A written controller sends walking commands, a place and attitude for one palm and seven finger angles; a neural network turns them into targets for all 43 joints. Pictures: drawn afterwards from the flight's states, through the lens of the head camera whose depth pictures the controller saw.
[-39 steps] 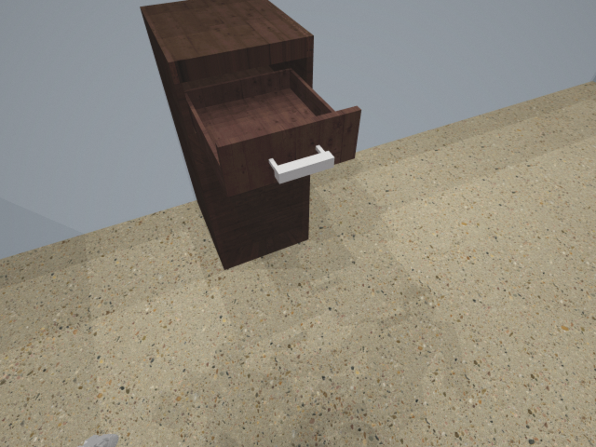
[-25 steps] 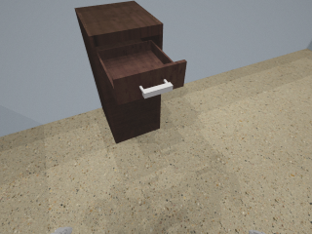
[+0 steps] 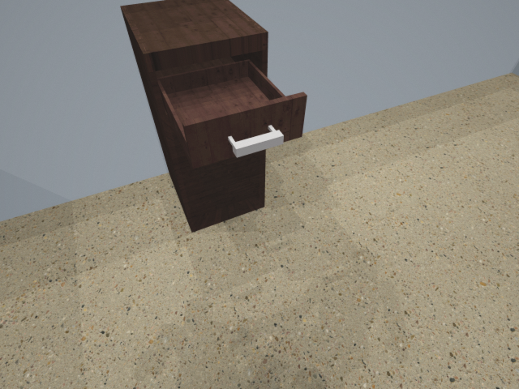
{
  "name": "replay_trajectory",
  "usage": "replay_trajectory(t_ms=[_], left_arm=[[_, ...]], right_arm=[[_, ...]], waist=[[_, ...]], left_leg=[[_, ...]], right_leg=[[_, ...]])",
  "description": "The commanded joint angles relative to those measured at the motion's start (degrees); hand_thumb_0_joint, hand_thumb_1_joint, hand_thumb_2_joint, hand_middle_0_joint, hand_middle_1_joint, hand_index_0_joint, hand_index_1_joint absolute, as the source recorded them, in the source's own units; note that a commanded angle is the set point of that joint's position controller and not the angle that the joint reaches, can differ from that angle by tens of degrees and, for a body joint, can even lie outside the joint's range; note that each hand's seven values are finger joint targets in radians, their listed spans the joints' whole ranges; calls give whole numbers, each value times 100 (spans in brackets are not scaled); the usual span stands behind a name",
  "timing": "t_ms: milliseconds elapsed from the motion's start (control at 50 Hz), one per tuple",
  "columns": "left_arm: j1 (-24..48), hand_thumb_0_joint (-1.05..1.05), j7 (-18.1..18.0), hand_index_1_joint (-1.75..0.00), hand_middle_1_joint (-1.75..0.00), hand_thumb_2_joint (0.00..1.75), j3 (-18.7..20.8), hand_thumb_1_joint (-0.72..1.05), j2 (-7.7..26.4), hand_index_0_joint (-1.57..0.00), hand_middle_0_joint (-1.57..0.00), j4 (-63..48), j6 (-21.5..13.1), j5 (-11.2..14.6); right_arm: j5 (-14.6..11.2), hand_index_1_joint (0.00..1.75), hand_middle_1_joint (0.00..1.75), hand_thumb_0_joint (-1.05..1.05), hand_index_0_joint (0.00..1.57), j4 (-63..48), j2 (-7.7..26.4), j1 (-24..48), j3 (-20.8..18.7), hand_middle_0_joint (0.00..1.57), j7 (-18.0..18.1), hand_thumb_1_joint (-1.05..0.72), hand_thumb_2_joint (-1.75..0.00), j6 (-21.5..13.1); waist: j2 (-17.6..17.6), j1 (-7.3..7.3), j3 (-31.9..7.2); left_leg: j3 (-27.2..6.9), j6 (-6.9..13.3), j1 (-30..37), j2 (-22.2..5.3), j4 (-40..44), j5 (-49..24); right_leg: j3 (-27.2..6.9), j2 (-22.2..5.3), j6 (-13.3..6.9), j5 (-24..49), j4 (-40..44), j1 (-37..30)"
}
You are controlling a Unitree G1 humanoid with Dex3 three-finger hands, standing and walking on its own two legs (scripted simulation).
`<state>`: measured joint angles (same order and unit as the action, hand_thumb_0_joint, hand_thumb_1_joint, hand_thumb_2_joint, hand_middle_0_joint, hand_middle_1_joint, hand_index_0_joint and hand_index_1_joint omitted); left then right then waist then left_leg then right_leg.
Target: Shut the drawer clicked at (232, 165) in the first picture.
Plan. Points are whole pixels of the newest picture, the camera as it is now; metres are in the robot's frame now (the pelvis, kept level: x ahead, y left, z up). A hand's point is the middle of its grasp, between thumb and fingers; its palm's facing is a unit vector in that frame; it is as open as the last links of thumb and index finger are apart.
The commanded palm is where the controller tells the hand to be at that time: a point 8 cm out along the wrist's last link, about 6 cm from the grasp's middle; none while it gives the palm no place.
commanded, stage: stand and wait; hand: left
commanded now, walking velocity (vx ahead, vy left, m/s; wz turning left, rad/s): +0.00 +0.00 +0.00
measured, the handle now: (254, 138) +0.72 +0.05 -0.04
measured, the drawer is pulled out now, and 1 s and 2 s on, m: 0.30 0.30 0.30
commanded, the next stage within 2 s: look at it before walking up in 0.16 s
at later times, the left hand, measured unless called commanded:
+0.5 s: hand out of the picture +0.09 +0.25 -0.15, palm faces -0.02 -0.94 -0.33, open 7.4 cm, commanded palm none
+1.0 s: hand out of the picture +0.07 +0.25 -0.16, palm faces -0.02 -0.94 -0.34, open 7.4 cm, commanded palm none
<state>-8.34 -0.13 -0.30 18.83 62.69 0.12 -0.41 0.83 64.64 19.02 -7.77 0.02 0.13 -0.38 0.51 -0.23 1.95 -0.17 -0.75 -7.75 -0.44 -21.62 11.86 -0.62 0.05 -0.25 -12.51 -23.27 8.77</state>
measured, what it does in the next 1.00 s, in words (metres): stands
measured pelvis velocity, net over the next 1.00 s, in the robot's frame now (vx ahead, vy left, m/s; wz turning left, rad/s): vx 0.00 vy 0.01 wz -0.03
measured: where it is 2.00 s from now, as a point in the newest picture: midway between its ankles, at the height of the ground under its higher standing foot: outside the picture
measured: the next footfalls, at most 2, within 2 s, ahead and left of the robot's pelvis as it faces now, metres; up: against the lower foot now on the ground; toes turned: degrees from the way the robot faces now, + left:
left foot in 1.66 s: +0.02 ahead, +0.14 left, +0.00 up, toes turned -24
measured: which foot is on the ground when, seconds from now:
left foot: down 0.00-1.00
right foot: down 0.00-1.00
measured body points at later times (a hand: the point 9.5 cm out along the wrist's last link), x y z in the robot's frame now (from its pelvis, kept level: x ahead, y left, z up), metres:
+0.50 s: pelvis +0.01 +0.00 +0.00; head +0.01 +0.00 +0.45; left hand +0.09 +0.30 -0.13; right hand +0.08 -0.29 -0.13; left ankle +0.00 +0.13 -0.74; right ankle +0.00 -0.12 -0.74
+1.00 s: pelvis +0.00 +0.01 +0.00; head +0.00 +0.01 +0.45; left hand +0.07 +0.30 -0.13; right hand +0.09 -0.28 -0.13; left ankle +0.00 +0.13 -0.74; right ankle +0.00 -0.12 -0.74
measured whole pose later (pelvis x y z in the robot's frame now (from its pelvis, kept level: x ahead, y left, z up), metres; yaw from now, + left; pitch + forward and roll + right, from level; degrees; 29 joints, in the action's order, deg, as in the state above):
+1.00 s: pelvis +0.00 +0.01 +0.00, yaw -2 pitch -2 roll +0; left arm -9.0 -0.5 0.4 18.8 61.7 1.1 -0.5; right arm 0.9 62.8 18.4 -6.0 -0.2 0.9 -0.5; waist -0.1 0.9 1.5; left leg 1.7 -0.3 -7.3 -0.6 -21.5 12.2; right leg -2.5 0.2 0.4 -11.9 -22.8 8.8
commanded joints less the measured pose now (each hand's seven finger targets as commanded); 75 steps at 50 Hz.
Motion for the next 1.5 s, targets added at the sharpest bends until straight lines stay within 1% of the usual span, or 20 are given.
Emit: replay_trajectory(t_ms=[0, 140, 500, 880, 940, 1000, 1060, 1100, 1140, 1160, 1180, 1200, 1220, 1240, 1260, 1280, 1300, 1360, 1400, 1480], left_arm=[[306, 0, -59, -30, -30, 90, 230, 90, 1183, -20, -20, -388, -172, -26], [322, 0, -49, -30, -30, 90, 230, 90, 1186, -20, -20, -377, -171, -27], [304, 0, -63, -30, -30, 90, 246, 90, 1207, -20, -20, -395, -202, -26], [309, 0, -44, -30, -30, 90, 252, 90, 1193, -20, -20, -387, -152, -29], [-38, 0, -72, -30, -30, 90, 198, 90, 611, -20, -20, -412, 37, -26], [-181, 0, -54, -30, -30, 90, 266, 90, 596, -20, -20, -609, 148, -52], [-319, 0, -2, -30, -30, 90, 334, 90, 495, -20, -20, -850, 217, -74], [-478, 0, 24, -30, -30, 90, 375, 90, 370, -20, -20, -964, 249, -71], [-710, 0, 53, -30, -30, 90, 441, 90, 223, -20, -20, -1037, 275, -70], [-949, 0, 69, -30, -30, 90, 470, 90, 185, -20, -20, -1023, 255, -76], [-1280, 0, 71, -30, -30, 90, 505, 90, 211, -20, -20, -965, 206, -103], [-1374, 0, 15, -30, -30, 90, 592, 90, 690, -20, -20, -996, 124, -176], [-1408, 0, -50, -30, -30, 90, 608, 90, 910, -20, -20, -1067, 116, -114], [-1298, 0, -107, -30, -30, 90, 626, 90, 803, -20, -20, -1132, 124, -84], [-918, 0, -108, -30, -30, 90, 611, 90, 687, -20, -20, -1205, 122, -82], [-709, 0, -101, -30, -30, 90, 595, 90, 560, -20, -20, -1298, 100, -67], [-675, 0, -108, -30, -30, 90, 595, 90, 498, -20, -20, -1328, 76, -61], [-878, 0, -95, -30, -30, 90, 631, 90, 458, -20, -20, -1306, 69, -75], [-1025, 0, -87, -30, -30, 90, 661, 90, 455, -20, -20, -1273, 82, -81], [-1015, 0, -58, -30, -30, 90, 712, 90, 478, -20, -20, -1310, 139, -101]], right_arm=[[-27, 30, 30, 0, 20, -384, 1094, 355, -196, 20, 74, -90, -90, -144], [-21, 30, 30, 0, 20, -382, 1121, 377, -191, 20, 70, -90, -90, -158], [-36, 30, 30, 0, 20, -406, 1131, 434, -192, 20, 90, -90, -90, -186], [-19, 30, 30, 0, 20, -413, 1196, 452, -208, 20, 113, -90, -90, -185], [-10, 30, 30, 0, 20, -424, 542, 50, -139, 20, 146, -90, -90, -79], [-11, 30, 30, 0, 20, -652, 608, -89, -255, 20, 186, -90, -90, 14], [-1, 30, 30, 0, 20, -917, 708, -42, -386, 20, 191, -90, -90, 50], [0, 30, 30, 0, 20, -1079, 755, 35, -463, 20, 184, -90, -90, 45], [12, 30, 30, 0, 20, -1227, 704, 221, -508, 20, 178, -90, -90, 28], [26, 30, 30, 0, 20, -1289, 658, 342, -520, 20, 178, -90, -90, 35], [22, 30, 30, 0, 20, -1338, 604, 386, -525, 20, 168, -90, -90, 62], [-23, 30, 30, 0, 20, -1440, 255, 262, -500, 20, 150, -90, -90, 126], [-28, 30, 30, 0, 20, -1567, 38, 339, -455, 20, 147, -90, -90, 165], [-29, 30, 30, 0, 20, -1522, 102, 364, -469, 20, 165, -90, -90, 222], [-32, 30, 30, 0, 20, -1468, 130, 315, -496, 20, 153, -90, -90, 196], [-10, 30, 30, 0, 20, -1410, 112, 169, -504, 20, 130, -90, -90, 173], [1, 30, 30, 0, 20, -1366, 52, 81, -495, 20, 120, -90, -90, 157], [5, 30, 30, 0, 20, -1388, -94, 111, -482, 20, 142, -90, -90, 163], [-2, 30, 30, 0, 20, -1460, -139, 200, -480, 20, 150, -90, -90, 159], [-34, 30, 30, 0, 20, -1564, -185, 217, -476, 20, 173, -90, -90, 129]], waist=[[-195, 18, -289], [-172, 30, -229], [-109, 37, -455], [-38, 26, -231], [-27, 3, -321], [-6, -2, -200], [294, 47, -106], [738, 108, -131], [950, 252, -116], [749, 388, -126], [275, 538, -149], [-1483, 484, -180], [-1979, 476, -4], [-1553, 435, -29], [-1052, 237, 122], [-802, 124, 20], [-570, 104, -180], [-625, 185, -381], [-658, 274, -419], [-905, 309, -445]], left_leg=[[-482, 210, 35, -590, 375, -483], [-504, 214, -4, -586, 419, -403], [-489, 211, 203, -656, 383, -1076], [-451, 201, 299, -691, 465, -943], [-158, 109, 318, -737, 128, -989], [-135, 175, 232, -887, -21, -661], [-309, 385, -44, -1246, 39, -296], [-491, 674, -231, -1664, 153, -503], [-402, 920, -624, -2005, 33, -914], [-173, 806, -835, -1923, -396, -993], [215, 516, -1080, -1567, -1255, -735], [841, -15, -1758, -623, -2796, 642], [445, -160, -2292, -57, -3808, 2130], [-189, -89, -2255, -175, -4299, 1935], [-314, -87, -2377, -256, -4537, 1520], [-290, -129, -2317, -321, -4551, 1177], [-216, -176, -2171, -335, -4421, 1051], [-128, -240, -2067, -225, -3976, 1051], [-96, -256, -2004, -164, -3577, 1117], [-70, -212, -1706, -20, -2789, 1216]], right_leg=[[-659, -656, -146, 384, 558, 105], [-675, -653, -131, 217, 612, 172], [-569, -688, -125, 1181, 502, -150], [-629, -634, -112, 1018, 584, 60], [-694, -587, -36, 1358, 178, 284], [-753, -407, -37, 1192, -262, 719], [-603, -163, 11, 739, -972, 1060], [-356, -1, 53, -269, -1863, 1180], [-110, -175, 95, -1286, -2393, 946], [-120, -248, 69, -1110, -1996, 616], [-173, -278, 41, -258, -1104, 232], [-1778, -1116, -259, 978, 48, 74], [-3060, -1887, -747, 1699, 717, 392], [-3191, -1805, -840, 926, 941, 640], [-2948, -1622, -976, 638, 806, 665], [-2563, -1424, -1007, 662, 673, 611], [-2365, -1301, -993, 944, 539, 522], [-2287, -1166, -974, 1030, 464, 310], [-2386, -1106, -975, 1072, 442, 183], [-2595, -952, -945, 850, 498, 206]])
